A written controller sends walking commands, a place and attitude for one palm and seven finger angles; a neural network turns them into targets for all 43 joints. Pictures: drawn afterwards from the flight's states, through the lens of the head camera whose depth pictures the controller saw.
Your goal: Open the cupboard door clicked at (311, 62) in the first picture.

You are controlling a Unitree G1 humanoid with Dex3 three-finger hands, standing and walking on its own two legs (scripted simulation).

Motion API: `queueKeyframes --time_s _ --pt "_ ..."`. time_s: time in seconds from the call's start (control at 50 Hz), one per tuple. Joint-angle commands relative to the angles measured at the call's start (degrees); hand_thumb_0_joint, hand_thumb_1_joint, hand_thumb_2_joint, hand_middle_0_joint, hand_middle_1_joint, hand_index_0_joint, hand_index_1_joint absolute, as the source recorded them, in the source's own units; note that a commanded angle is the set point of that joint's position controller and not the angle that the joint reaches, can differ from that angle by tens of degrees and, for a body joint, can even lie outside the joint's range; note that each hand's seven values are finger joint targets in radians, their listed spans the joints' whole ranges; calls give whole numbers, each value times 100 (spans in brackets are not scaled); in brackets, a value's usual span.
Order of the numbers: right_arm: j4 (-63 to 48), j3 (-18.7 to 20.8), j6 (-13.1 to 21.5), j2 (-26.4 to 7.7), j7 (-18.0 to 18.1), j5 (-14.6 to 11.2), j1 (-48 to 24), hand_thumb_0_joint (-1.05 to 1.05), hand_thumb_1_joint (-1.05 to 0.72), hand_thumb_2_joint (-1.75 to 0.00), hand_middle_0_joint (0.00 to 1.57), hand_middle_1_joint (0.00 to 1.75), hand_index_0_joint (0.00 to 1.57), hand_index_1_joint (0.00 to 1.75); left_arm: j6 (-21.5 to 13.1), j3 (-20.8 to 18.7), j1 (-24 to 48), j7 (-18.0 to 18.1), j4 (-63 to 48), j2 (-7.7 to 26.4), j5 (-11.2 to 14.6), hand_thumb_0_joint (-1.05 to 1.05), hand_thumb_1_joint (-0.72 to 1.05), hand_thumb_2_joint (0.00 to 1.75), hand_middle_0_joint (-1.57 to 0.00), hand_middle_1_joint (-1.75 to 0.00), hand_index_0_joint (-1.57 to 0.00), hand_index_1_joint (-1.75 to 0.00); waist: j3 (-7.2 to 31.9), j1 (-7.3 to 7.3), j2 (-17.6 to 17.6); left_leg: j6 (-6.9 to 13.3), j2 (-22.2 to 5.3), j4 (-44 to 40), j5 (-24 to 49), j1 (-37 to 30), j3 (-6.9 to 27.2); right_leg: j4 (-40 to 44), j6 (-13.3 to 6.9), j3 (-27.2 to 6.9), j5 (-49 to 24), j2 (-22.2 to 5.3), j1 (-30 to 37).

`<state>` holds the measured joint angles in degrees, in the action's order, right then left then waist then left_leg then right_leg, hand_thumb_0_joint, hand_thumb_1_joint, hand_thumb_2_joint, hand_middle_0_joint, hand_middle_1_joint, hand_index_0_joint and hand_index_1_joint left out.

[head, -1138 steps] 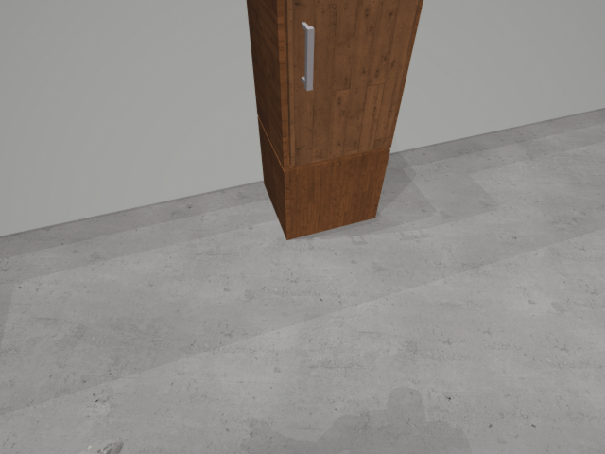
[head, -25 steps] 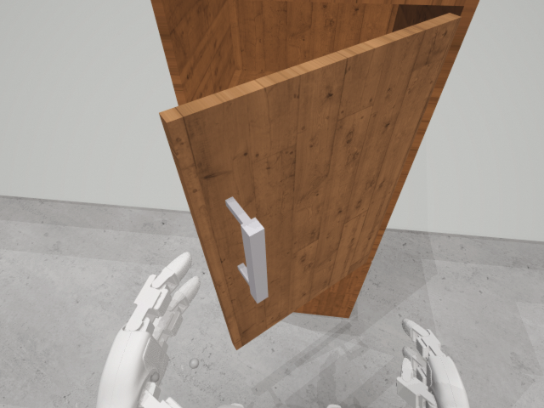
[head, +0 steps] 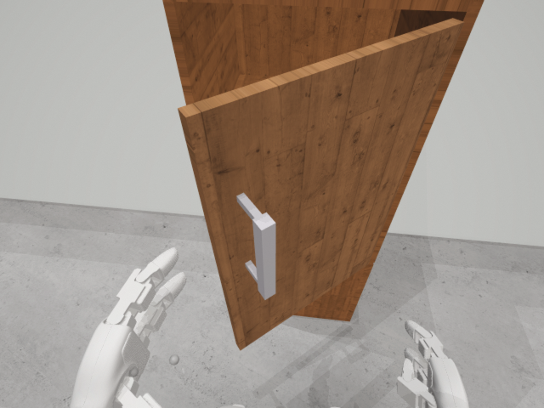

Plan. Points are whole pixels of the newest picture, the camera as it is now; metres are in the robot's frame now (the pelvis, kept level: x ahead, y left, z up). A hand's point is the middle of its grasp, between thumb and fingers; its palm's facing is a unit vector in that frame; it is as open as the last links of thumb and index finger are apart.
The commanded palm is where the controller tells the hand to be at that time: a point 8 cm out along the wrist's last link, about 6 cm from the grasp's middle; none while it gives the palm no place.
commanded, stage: draw the hand back to the body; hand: left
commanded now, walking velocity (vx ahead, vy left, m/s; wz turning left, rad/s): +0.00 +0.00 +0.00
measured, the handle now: (257, 250) +0.30 +0.05 +0.12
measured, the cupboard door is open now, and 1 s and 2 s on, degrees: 41 41 41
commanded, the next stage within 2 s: step back with the hand held close in 1.42 s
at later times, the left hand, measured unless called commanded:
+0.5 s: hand (97, 318) +0.18 +0.19 +0.16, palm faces +0.16 -0.94 -0.29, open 15.3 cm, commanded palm +0.14 +0.25 +0.19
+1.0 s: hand (25, 247) +0.22 +0.25 +0.22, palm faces +0.40 -0.82 -0.41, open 9.5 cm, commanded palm +0.17 +0.30 +0.24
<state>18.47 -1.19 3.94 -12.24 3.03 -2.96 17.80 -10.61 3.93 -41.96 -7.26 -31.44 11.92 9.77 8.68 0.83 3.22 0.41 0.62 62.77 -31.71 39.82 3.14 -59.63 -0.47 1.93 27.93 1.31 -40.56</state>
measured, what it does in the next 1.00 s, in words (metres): rises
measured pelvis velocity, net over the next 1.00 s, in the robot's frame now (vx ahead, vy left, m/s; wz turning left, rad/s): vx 0.03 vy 0.00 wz -0.02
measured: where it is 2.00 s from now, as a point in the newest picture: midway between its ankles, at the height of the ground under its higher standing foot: outside the picture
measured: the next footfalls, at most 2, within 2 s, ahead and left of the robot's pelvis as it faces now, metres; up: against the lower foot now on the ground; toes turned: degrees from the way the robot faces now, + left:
none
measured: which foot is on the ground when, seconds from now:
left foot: down 0.00-1.00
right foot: down 0.00-1.00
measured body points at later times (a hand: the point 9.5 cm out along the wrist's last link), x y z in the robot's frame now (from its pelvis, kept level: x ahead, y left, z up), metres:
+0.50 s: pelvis +0.02 +0.01 +0.03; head +0.00 +0.00 +0.48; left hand +0.17 +0.24 +0.18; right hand +0.21 -0.20 -0.02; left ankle +0.00 +0.11 -0.67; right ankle +0.02 -0.12 -0.67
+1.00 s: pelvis +0.03 +0.00 +0.06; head +0.01 -0.01 +0.51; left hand +0.19 +0.29 +0.25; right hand +0.22 -0.22 -0.01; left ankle +0.00 +0.11 -0.67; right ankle +0.02 -0.12 -0.67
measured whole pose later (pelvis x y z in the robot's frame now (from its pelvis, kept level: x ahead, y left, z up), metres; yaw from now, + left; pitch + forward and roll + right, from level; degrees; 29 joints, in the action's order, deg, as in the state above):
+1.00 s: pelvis +0.03 +0.00 +0.06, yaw -1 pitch +0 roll -1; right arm 32.8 -2.0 7.8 -12.8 5.7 -1.2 13.6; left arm -2.1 -17.5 -30.7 7.1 -28.3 20.4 3.9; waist 3.0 3.7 3.4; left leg 0.9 0.5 33.1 -20.8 11.9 1.2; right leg -31.2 0.1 -0.5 17.3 1.0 -13.5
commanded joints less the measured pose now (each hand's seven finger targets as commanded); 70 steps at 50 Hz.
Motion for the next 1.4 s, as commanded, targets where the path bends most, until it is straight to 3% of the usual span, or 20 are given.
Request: queueKeyframes --time_s 0.0,0.22,0.32,0.34,0.36,0.38,0.42,0.46,0.52,0.58,0.76,0.94,1.0,1.02,1.08,1.12,1.22,1.38 --pt "-1059 248 338 -549 50 -32 -538 0 -90 -90 20 30 20 30 -218 -612 -164 27 -1386 407 242 0 -50 30 -15 -30 -15 -30 249 -5 -342 91 46 -1292 989 -205 -79 1225 -54 93 -666 46 754" --pt "-786 185 598 -638 82 -78 -618 0 -90 -90 20 30 20 30 108 -1223 105 -364 -1460 785 572 0 -50 30 -15 -30 -15 -30 197 41 -106 80 8 -1599 1464 -724 -9 1436 -49 211 -1183 65 1091" --pt "-648 147 717 -655 94 -106 -682 0 -90 -90 20 30 20 30 302 -1565 297 -456 -1420 961 715 0 -32 37 -16 -30 -16 -30 170 92 6 44 -8 -1762 1654 -949 27 1551 -61 261 -1372 80 1255" --pt "-810 162 639 -543 295 0 -542 0 -90 -90 20 30 20 30 373 -1681 534 397 -2097 1656 -202 0 -29 39 -16 -30 -16 -30 149 363 -8 -2 -119 -2058 1709 -843 -7 1774 -138 -133 -1348 -4 1466" --pt "-720 131 611 -442 340 53 -495 0 -90 -90 20 30 20 30 551 -1470 81 741 -1787 1091 -264 0 -26 40 -16 -30 -16 -30 -47 230 51 -32 -104 -2110 1586 -887 -35 1869 -155 -99 -1234 -23 1439" --pt "-624 95 548 -420 335 61 -459 0 -90 -90 20 30 20 30 670 -1302 -55 937 -1541 882 -376 0 -22 42 -16 -30 -16 -30 -266 193 21 -33 -131 -2160 1553 -888 -52 1940 -139 -49 -1200 -35 1467" --pt "-542 125 484 -492 365 68 -545 0 -90 -90 20 30 20 30 734 -1493 127 1188 -1532 1119 -524 0 -15 45 -16 -30 -16 -30 -209 201 -247 -1 -158 -2231 1641 -1066 -52 2091 -134 -72 -1284 -36 1626" --pt "-486 94 468 -500 385 104 -580 0 -90 -90 20 30 20 30 745 -1505 262 1306 -1598 1140 -586 0 -8 48 -16 -30 -16 -30 -193 170 -87 25 -145 -2341 1687 -1263 -103 2203 -122 -78 -1357 -68 1765" --pt "-337 99 509 -545 426 127 -659 0 -90 -90 20 30 20 30 716 -1734 512 1443 -1527 1357 -674 0 2 52 -17 -30 -17 -30 -156 201 -160 43 -156 -2526 1790 -1550 -89 2392 -116 -86 -1406 -76 1960" --pt "-188 64 606 -535 404 143 -697 0 -90 -90 20 30 20 30 661 -1755 668 1492 -1629 1343 -695 0 13 57 -17 -30 -17 -30 -167 204 208 12 -174 -2762 2218 -1832 -36 2455 -107 -57 -1632 -101 2142" --pt "225 108 686 -570 350 163 -959 0 -90 -90 20 30 20 30 557 -2335 1008 1531 -1031 1523 -639 0 44 70 -18 -30 -18 -30 -415 257 -116 -18 -192 -3287 2617 -2221 -118 2895 -76 -29 -2020 -96 2709" --pt "513 173 714 -603 279 190 -1101 0 -90 -90 20 30 20 30 444 -2930 1543 1557 -851 1829 -584 0 76 84 -19 -30 -19 -30 -302 284 102 -10 -177 -3567 3083 -2646 -249 3222 -65 -87 -2478 -115 3120" --pt "589 198 692 -599 268 191 -1144 0 -90 -90 20 30 20 30 418 -3140 1747 1569 -688 1939 -546 0 87 88 -20 -30 -20 -30 -304 282 -94 30 -146 -3627 2937 -2715 -311 3358 -49 -105 -2506 -103 3175" --pt "624 209 688 -626 276 186 -1187 0 -90 -90 20 30 20 30 410 -3249 1819 1577 -610 2039 -547 0 90 90 -20 -30 -20 -30 -321 312 -9 35 -154 -3645 3048 -2726 -314 3384 -67 -111 -2590 -110 3256" --pt "656 225 641 -621 216 190 -1209 0 -90 -90 20 30 20 30 427 -2884 1685 1493 -390 1644 -531 0 90 90 -20 -30 -20 -30 -488 255 -22 44 -163 -3712 3073 -2843 -354 3465 -16 -86 -2584 -112 3164" --pt "660 262 637 -653 221 198 -1259 0 -90 -90 20 30 20 30 410 -2935 1689 1495 -393 1727 -540 0 90 90 -20 -30 -20 -30 -360 282 -148 77 -163 -3748 3047 -2899 -362 3512 -18 -92 -2616 -112 3287" --pt "695 250 657 -633 212 215 -1318 0 -90 -90 20 30 20 30 352 -3101 1854 1519 -648 1955 -578 0 90 90 -20 -30 -20 -30 -296 326 55 70 -135 -3823 3071 -2933 -373 3566 -38 -123 -2680 -121 3449" --pt "753 246 664 -582 193 222 -1332 0 -90 -90 20 30 20 30 338 -3021 1790 1506 -498 1793 -570 0 90 90 -20 -30 -20 -30 -407 300 15 76 -124 -3895 3057 -3061 -416 3672 -18 -136 -2704 -109 3439"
